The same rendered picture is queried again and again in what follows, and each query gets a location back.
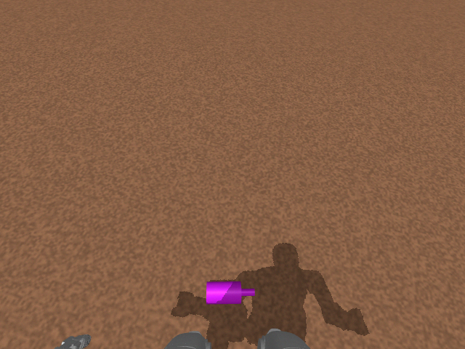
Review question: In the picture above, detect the left robot hand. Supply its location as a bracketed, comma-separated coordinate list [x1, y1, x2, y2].
[54, 334, 91, 349]

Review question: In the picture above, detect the bottle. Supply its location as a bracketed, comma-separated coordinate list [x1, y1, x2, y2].
[206, 281, 255, 305]

